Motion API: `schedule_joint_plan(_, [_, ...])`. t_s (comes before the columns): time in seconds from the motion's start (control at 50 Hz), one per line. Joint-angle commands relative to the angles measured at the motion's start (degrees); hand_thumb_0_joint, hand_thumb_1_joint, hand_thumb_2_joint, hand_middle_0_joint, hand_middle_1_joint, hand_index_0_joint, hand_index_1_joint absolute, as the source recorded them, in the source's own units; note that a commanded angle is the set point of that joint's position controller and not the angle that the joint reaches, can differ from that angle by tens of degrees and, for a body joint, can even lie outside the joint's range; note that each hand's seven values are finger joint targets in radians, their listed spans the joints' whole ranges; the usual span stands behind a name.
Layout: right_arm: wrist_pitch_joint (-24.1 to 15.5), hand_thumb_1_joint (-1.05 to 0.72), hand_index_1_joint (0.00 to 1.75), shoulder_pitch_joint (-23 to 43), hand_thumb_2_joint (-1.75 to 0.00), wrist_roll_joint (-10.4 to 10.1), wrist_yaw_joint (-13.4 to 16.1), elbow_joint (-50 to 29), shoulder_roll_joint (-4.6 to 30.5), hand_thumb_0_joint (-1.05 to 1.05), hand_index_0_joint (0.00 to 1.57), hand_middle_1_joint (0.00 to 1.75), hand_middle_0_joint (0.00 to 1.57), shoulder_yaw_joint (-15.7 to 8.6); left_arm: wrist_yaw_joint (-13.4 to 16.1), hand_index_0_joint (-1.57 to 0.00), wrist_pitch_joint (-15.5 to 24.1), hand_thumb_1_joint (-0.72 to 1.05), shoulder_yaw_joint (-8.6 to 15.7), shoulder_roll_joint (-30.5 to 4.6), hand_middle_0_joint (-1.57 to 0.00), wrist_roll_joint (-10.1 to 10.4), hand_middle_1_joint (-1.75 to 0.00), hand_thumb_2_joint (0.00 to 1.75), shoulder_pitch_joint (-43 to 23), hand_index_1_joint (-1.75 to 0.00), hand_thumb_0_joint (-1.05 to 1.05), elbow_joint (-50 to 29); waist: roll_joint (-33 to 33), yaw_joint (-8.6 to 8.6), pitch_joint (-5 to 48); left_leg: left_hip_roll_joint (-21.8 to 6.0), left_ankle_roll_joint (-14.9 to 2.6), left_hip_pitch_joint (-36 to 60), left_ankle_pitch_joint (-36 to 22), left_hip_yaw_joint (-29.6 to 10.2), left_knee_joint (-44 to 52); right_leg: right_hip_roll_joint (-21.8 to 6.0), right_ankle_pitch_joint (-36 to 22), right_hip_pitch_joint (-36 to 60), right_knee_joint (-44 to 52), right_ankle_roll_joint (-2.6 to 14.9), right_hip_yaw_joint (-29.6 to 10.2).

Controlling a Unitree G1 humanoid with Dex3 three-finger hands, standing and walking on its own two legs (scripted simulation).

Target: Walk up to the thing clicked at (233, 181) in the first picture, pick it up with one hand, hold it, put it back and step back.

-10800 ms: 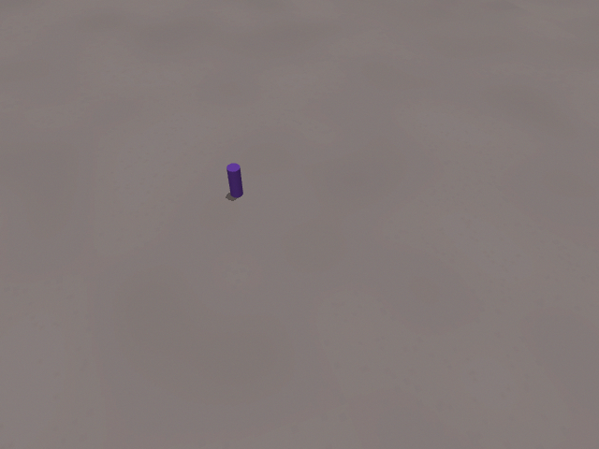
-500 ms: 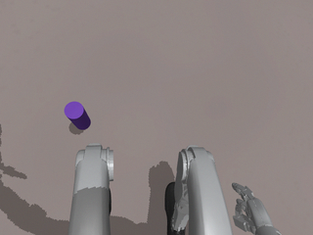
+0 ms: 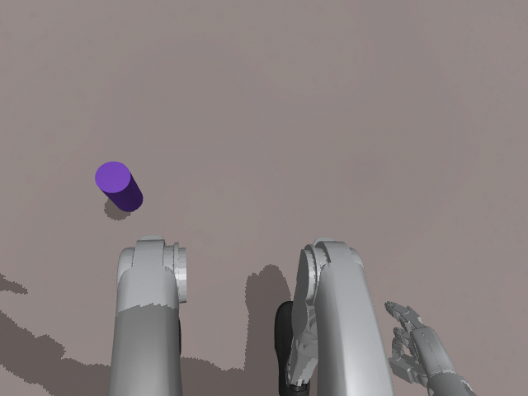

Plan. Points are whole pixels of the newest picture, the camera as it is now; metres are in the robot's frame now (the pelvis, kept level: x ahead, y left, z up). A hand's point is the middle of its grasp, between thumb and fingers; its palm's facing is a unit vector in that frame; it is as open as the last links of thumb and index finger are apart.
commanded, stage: approach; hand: left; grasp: from the side
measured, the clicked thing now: (122, 189) +0.44 +0.25 -0.29
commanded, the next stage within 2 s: close in in 0.38 s
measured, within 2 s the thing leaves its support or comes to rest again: neither
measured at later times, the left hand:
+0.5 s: hand (56, 199) +0.39 +0.32 -0.20, palm faces +0.08 -1.00 +0.03, open 17.5 cm
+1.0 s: hand (109, 204) +0.40 +0.25 -0.25, palm faces +0.10 -0.99 +0.03, open 17.6 cm
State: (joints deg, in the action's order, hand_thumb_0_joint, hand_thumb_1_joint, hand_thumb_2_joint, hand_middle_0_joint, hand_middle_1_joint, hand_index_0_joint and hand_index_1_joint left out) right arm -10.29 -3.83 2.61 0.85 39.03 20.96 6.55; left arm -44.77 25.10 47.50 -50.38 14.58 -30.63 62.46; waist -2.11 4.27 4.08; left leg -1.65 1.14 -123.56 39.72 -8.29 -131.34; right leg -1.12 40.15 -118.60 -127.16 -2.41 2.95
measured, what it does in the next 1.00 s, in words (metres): lowers itself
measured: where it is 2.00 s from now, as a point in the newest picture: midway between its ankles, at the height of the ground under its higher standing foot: (228, 374)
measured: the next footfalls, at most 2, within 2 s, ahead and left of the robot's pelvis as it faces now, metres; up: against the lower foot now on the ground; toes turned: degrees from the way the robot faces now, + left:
none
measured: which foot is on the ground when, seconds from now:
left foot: down 0.00-1.00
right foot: down 0.00-1.00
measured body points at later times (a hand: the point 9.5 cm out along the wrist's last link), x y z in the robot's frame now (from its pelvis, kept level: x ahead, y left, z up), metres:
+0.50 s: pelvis -0.01 +0.01 -0.08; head +0.22 +0.13 +0.28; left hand +0.38 +0.38 -0.20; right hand +0.16 -0.27 -0.13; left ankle +0.08 +0.13 -0.34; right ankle +0.10 -0.14 -0.34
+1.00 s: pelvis -0.02 +0.02 -0.09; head +0.21 +0.17 +0.26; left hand +0.39 +0.31 -0.25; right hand +0.14 -0.25 -0.13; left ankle +0.08 +0.13 -0.34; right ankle +0.10 -0.13 -0.34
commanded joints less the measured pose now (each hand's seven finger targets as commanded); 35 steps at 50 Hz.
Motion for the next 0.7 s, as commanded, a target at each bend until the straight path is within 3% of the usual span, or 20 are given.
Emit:
schedule_joint_plan(0.0, [-1.9,-0.91,0.3,-5.4,-0.9,0.5,0.5,-2.8,13.8,0.0,0.2,0.3,0.2,-3.4,-0.5,-0.06,7.1,-0.6,2.1,-18.0,-0.08,3.5,-0.09,0.04,-9.1,-0.11,0.0,-3.3,9.6,1.07,28.7,-0.1,-2.46,21.8,-6.8,3.6,12.7,2.5,-6.9,12.8,10.4,4.2,4.6])
schedule_joint_plan(0.02, [-2.0,-0.91,0.3,-5.1,-0.9,0.7,0.3,-3.1,14.2,0.0,0.2,0.3,0.2,-3.1,-0.7,-0.06,8.3,-0.61,1.3,-17.7,-0.08,3.7,-0.09,0.04,-11.0,-0.11,0.0,-2.8,9.4,2.07,28.3,-0.2,-2.46,21.1,-5.2,3.2,12.3,2.7,-5.7,12.2,10.0,4.19,5.0])
schedule_joint_plan(0.04, [-2.1,-0.91,0.3,-4.7,-0.9,1.1,0.1,-3.2,14.2,0.0,0.2,0.3,0.2,-2.7,-0.7,-0.05,9.2,-0.6,1.1,-16.4,-0.08,4.1,-0.09,0.05,-9.8,-0.12,0.0,-0.9,8.8,1.69,29.0,-0.3,-2.32,21.9,-6.2,3.3,11.1,2.8,-6.6,12.3,9.4,4.12,5.1])
schedule_joint_plan(0.08, [-2.0,-0.91,0.3,-4.1,-0.9,1.9,-0.1,-3.2,15.2,0.0,0.2,0.3,0.2,-1.9,-0.7,-0.05,11.3,-0.6,-0.2,-16.3,-0.08,4.1,-0.09,0.04,-11.5,-0.11,0.0,0.2,10.4,2.8,28.9,-0.4,-2.04,21.8,-6.7,2.8,9.9,2.9,-7.4,11.9,7.9,4.21,5.7])
schedule_joint_plan(0.16, [-1.2,-0.9,0.3,-2.0,-0.9,3.7,-0.7,-3.7,16.1,0.0,0.2,0.3,0.2,0.1,1.1,-0.06,15.3,-0.58,1.1,-20.6,-0.08,2.8,-0.09,0.04,-11.5,-0.11,0.0,2.2,12.6,1.66,28.8,-0.9,-1.47,21.5,-7.1,2.4,7.6,3.4,-7.4,11.9,5.3,4.32,6.6])
schedule_joint_plan(0.28, [1.2,-0.91,0.3,1.3,-0.9,6.9,-1.5,-4.0,17.9,0.0,0.2,0.3,0.2,2.9,3.8,-0.06,21.7,-0.55,1.6,-22.6,-0.08,1.4,-0.09,0.04,-12.6,-0.11,0.0,0.5,18.5,3.46,29.8,-1.6,-0.66,24.5,-9.1,1.2,4.3,4.0,-10.2,12.5,1.5,4.01,8.3])
schedule_joint_plan(0.32, [2.1,-0.92,0.3,2.4,-0.91,7.8,-1.7,-4.0,18.4,0.0,0.2,0.3,0.2,3.8,4.7,-0.06,23.3,-0.57,0.6,-20.8,-0.08,1.1,-0.1,0.05,-12.0,-0.11,0.0,2.3,20.1,4.59,28.0,-1.8,-0.2,24.7,-9.3,0.4,4.1,4.0,-10.5,11.5,0.1,4.05,9.3])
schedule_joint_plan(0.38, [2.9,-0.92,0.3,4.3,-0.91,9.1,-2.0,-4.0,19.0,0.0,0.2,0.3,0.2,4.7,6.2,-0.06,25.2,-0.58,-2.7,-15.2,-0.07,0.7,-0.11,0.06,-9.4,-0.12,0.0,4.9,21.5,5.93,25.5,-2.1,0.37,25.5,-9.8,-0.5,3.5,4.2,-11.2,10.2,-1.0,4.12,10.6])
schedule_joint_plan(0.44, [3.6,-0.93,0.3,5.9,-0.91,9.9,-2.7,-4.4,19.1,0.0,0.2,0.3,0.2,5.9,8.2,-0.06,27.4,-0.6,-5.3,-12.4,-0.07,0.6,-0.11,0.06,-9.3,-0.12,0.0,5.9,19.6,7.11,23.4,-2.1,0.2,23.3,-9.0,-1.3,1.7,4.4,-11.1,10.5,-1.6,3.94,11.4])
schedule_joint_plan(0.52, [4.3,-0.94,0.3,8.1,-0.91,11.4,-3.5,-4.7,19.6,0.0,0.2,0.3,0.2,7.6,12.2,-0.07,31.5,-0.61,-6.5,-11.0,-0.07,0.5,-0.09,0.01,-9.2,-0.09,0.0,8.1,16.4,8.16,21.2,-2.1,-0.05,20.4,-8.0,-2.1,-0.9,4.9,-11.5,11.9,-1.9,3.6,12.3])
schedule_joint_plan(0.62, [5.2,-0.94,0.3,10.6,-0.91,13.0,-4.7,-5.5,20.4,0.0,0.2,0.3,0.2,10.0,18.2,-0.07,36.1,-0.61,-7.6,-9.9,-0.07,-0.8,-0.09,0.02,-10.7,-0.09,0.0,8.4,18.2,9.07,18.4,-2.2,0.6,20.8,-7.4,-3.4,-1.2,5.1,-11.5,12.3,-3.0,3.36,13.9])
schedule_joint_plan(0.64, [5.5,-0.94,0.3,10.2,-0.91,13.5,-4.9,-5.3,20.8,0.0,0.2,0.3,0.2,9.9,19.6,-0.07,36.7,-0.61,-6.7,-10.5,-0.07,-1.2,-0.09,0.02,-10.3,-0.09,0.0,8.4,19.1,9.07,18.5,-2.3,0.7,21.3,-7.1,-3.5,-1.1,5.3,-11.5,12.8,-3.0,3.37,14.1])
schedule_joint_plan(0.68, [6.1,-0.93,0.3,10.8,-0.91,14.1,-5.3,-5.3,21.2,0.0,0.2,0.3,0.2,10.2,21.5,-0.06,37.8,-0.59,-8.1,-9.1,-0.06,-2.3,-0.08,0.03,-10.3,-0.08,0.0,8.6,20.7,9.82,17.2,-2.2,1.06,21.8,-6.3,-3.8,-0.7,5.2,-11.3,12.4,-3.3,3.3,14.7])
